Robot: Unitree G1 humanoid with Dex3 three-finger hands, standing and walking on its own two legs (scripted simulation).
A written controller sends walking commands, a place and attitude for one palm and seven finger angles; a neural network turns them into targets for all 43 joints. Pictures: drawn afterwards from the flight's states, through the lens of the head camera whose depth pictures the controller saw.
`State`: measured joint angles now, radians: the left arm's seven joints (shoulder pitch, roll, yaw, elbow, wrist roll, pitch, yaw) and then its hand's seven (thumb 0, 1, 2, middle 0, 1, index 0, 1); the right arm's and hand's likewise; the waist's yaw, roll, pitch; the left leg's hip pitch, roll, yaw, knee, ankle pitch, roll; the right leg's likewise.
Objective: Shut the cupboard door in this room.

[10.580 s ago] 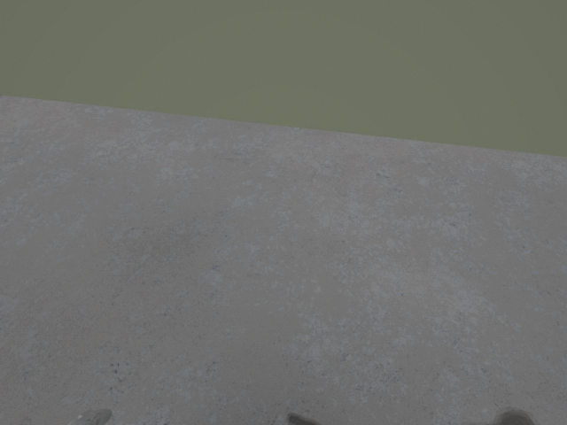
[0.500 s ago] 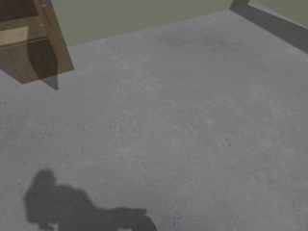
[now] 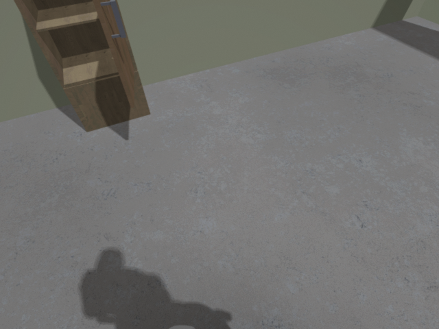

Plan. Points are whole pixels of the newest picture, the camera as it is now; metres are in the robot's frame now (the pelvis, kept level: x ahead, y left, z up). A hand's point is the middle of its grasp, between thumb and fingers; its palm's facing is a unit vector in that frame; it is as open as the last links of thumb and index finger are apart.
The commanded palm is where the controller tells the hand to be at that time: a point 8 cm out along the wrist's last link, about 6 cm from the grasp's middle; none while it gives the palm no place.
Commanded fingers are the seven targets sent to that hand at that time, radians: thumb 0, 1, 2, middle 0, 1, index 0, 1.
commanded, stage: turn or walk to find it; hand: left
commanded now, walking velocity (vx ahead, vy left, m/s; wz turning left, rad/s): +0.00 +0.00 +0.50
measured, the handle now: (113, 20) +1.27 +0.53 +0.05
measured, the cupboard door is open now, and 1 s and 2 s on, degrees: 79 79 79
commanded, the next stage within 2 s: stand and wait in 0.54 s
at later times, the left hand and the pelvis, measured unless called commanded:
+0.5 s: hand out of the picture +0.03 +0.28 -0.16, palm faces +0.22 -0.96 -0.20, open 7.4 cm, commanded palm none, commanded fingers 0.00 0.90 0.90 -0.20 -0.30 -0.20 -0.30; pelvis +0.02 +0.06 +0.01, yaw +12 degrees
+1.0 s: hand (120, 327) +0.16 +0.23 -0.16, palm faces +0.32 -0.92 -0.22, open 7.2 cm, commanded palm none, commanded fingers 0.00 0.90 0.90 -0.20 -0.30 -0.20 -0.30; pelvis +0.15 +0.04 +0.00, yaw +17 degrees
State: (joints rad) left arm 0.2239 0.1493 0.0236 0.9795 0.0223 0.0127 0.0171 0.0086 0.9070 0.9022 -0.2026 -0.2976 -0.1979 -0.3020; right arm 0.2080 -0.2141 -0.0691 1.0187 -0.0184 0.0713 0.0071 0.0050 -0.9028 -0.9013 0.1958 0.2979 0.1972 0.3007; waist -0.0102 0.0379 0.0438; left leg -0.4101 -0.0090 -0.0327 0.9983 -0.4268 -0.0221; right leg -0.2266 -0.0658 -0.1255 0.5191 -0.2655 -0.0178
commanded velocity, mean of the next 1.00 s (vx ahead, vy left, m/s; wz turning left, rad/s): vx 0.13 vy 0.00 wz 0.18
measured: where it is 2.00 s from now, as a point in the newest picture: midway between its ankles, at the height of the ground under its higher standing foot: outside the picture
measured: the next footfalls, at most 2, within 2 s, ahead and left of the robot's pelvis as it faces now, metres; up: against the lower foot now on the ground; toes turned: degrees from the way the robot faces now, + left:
left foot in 0.26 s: +0.00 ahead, +0.15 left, +0.00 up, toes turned +13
right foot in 0.74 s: +0.24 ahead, -0.04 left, +0.00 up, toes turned +7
